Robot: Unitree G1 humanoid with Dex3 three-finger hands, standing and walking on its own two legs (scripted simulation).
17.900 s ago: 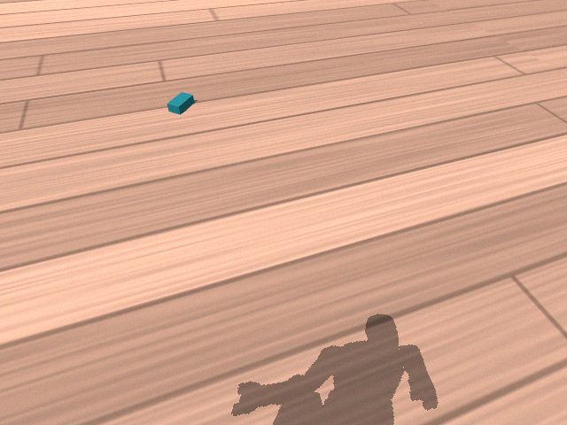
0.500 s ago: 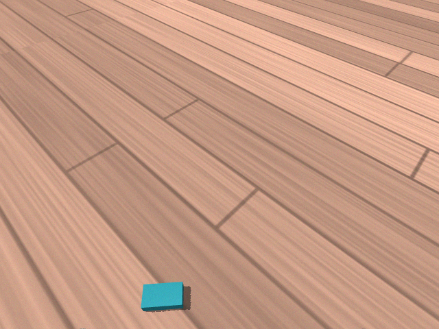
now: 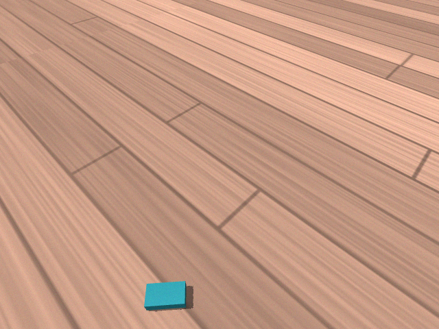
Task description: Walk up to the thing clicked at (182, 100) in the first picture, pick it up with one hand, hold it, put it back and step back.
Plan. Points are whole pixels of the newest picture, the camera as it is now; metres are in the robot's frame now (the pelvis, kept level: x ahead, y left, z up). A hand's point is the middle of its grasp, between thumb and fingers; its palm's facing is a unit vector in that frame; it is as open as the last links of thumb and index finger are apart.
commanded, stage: walk up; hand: left
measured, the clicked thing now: (166, 295) +0.41 +0.23 -0.75
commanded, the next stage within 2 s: none
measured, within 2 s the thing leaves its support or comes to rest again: neither
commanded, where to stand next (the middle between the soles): +0.03 -0.01 m, yaw +1 degrees
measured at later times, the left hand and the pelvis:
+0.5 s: hand out of the picture +0.09 +0.26 -0.16, palm faces -0.01 -0.94 -0.35, open 7.4 cm; pelvis -0.02 +0.00 -0.01, yaw +0 degrees
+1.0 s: hand out of the picture +0.05 +0.25 -0.16, palm faces -0.15 -0.93 -0.34, open 7.4 cm; pelvis -0.06 -0.01 -0.01, yaw -5 degrees
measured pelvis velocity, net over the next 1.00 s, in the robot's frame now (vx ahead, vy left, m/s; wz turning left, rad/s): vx -0.06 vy -0.01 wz -0.09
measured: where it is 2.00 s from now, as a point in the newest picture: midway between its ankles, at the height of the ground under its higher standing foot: outside the picture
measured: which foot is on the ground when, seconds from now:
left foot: down 0.00-1.00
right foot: down 0.00-0.66, up 0.68-1.00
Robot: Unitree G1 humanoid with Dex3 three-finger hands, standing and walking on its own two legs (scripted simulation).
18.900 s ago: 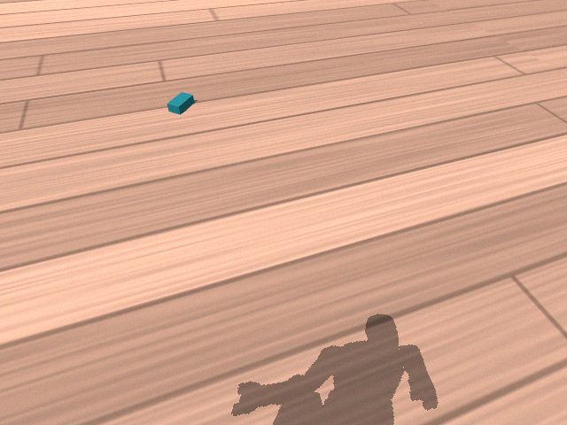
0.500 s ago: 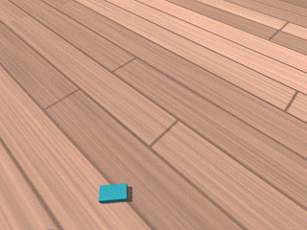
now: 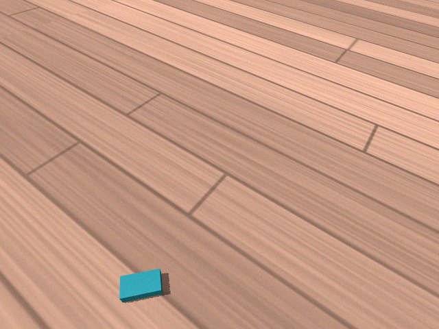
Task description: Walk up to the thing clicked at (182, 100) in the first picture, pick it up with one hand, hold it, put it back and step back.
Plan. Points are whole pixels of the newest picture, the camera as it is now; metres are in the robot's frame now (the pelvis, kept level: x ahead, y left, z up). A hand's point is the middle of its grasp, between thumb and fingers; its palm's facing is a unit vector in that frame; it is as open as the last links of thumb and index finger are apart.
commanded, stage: walk up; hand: left
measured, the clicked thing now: (141, 285) +0.44 +0.28 -0.74
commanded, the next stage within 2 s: none
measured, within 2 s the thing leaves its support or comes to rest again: neither
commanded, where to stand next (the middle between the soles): +0.08 +0.01 m, yaw +6 degrees
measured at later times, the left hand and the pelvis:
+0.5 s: hand out of the picture +0.11 +0.28 -0.17, palm faces +0.09 -0.93 -0.36, open 7.4 cm; pelvis +0.02 +0.01 -0.02, yaw +5 degrees
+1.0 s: hand out of the picture +0.01 +0.28 -0.14, palm faces +0.08 -0.91 -0.41, open 7.4 cm; pelvis -0.01 +0.00 +0.00, yaw +5 degrees
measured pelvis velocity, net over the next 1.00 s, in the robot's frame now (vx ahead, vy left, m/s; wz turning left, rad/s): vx -0.01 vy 0.00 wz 0.09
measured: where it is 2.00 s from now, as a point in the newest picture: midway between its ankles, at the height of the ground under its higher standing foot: outside the picture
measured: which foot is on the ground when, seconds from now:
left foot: down 0.00-0.04, up 0.06-0.40, down 0.42-0.80, up 0.82-1.00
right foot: up 0.00-0.00, down 0.02-0.46, up 0.48-0.74, down 0.76-1.00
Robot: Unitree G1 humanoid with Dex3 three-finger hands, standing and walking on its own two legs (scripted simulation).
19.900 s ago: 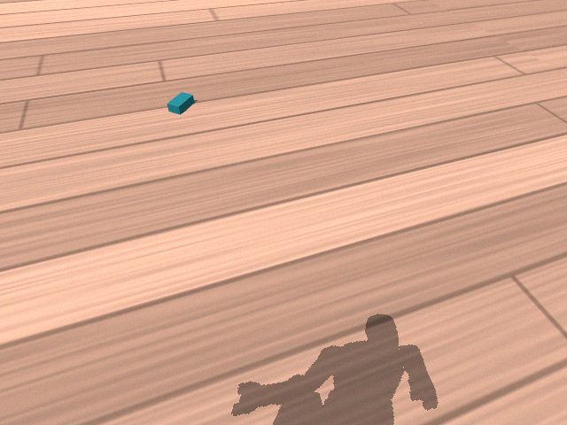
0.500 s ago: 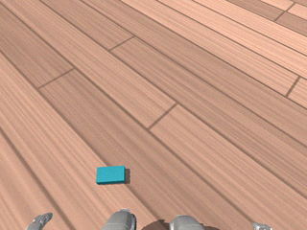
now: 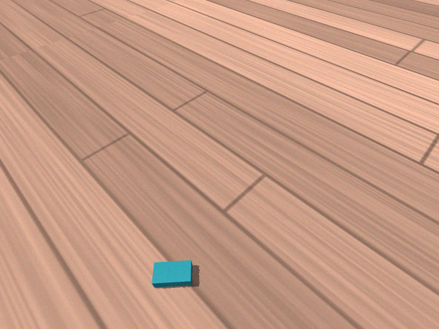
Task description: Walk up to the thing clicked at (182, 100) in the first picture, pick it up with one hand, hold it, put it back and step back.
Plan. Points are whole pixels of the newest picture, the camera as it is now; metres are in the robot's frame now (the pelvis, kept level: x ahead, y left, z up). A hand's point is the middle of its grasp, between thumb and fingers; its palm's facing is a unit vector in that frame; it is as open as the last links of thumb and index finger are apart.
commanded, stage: walk up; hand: left
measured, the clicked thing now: (173, 273) +0.47 +0.24 -0.73
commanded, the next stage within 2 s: none
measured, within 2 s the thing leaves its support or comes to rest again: neither
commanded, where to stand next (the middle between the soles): +0.09 +0.00 m, yaw +1 degrees
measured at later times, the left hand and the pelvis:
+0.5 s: hand out of the picture +0.09 +0.24 -0.14, palm faces +0.03 -0.88 -0.48, open 7.4 cm; pelvis +0.01 -0.04 -0.02, yaw +2 degrees
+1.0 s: hand out of the picture -0.04 +0.28 -0.16, palm faces +0.08 -0.92 -0.38, open 7.4 cm; pelvis -0.05 -0.01 +0.00, yaw +5 degrees
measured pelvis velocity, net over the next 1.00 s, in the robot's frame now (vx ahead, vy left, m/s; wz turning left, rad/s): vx -0.05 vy -0.01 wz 0.09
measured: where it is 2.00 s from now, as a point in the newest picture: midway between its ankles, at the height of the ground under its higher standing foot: outside the picture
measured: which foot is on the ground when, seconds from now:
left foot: up 0.00-0.00, down 0.02-0.40, up 0.42-0.72, down 0.74-1.00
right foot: down 0.00-0.06, up 0.08-0.36, down 0.38-0.78, up 0.80-1.00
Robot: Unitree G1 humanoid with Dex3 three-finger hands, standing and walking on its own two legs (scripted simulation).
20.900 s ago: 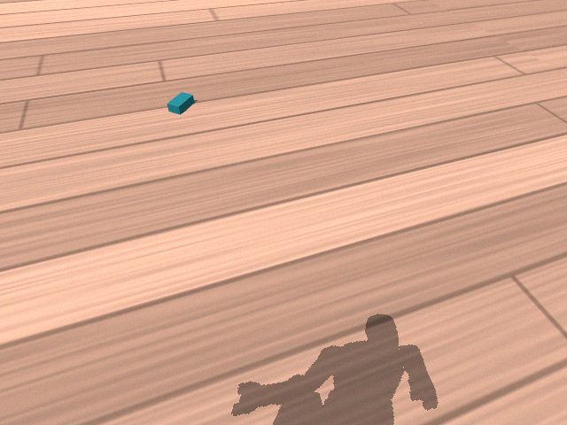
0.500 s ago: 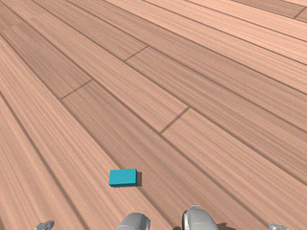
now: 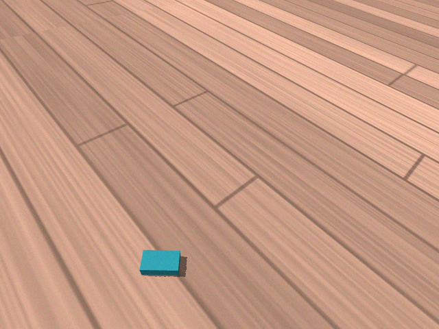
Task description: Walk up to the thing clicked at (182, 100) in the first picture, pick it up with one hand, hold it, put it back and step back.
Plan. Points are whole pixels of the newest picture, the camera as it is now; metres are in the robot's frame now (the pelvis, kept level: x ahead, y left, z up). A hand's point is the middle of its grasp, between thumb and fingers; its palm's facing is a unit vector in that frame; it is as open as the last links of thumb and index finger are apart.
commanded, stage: walk up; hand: left
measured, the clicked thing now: (161, 262) +0.54 +0.20 -0.74
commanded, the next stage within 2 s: none
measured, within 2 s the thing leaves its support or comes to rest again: neither
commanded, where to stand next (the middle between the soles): +0.14 -0.01 m, yaw -5 degrees
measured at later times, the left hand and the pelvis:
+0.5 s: hand out of the picture +0.13 +0.29 -0.16, palm faces -0.05 -0.92 -0.40, open 7.4 cm; pelvis +0.05 +0.02 -0.02, yaw -4 degrees
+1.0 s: hand out of the picture +0.06 +0.27 -0.15, palm faces -0.11 -0.91 -0.39, open 7.4 cm; pelvis +0.02 +0.00 +0.00, yaw -6 degrees
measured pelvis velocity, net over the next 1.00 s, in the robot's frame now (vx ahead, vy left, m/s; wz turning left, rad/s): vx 0.02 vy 0.00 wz -0.11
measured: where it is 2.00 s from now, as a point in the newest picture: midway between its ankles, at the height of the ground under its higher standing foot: outside the picture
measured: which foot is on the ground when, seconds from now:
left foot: down 0.00-0.14, up 0.16-0.44, down 0.46-0.80, up 0.82-1.00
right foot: up 0.00-0.08, down 0.10-0.48, up 0.50-0.72, down 0.74-1.00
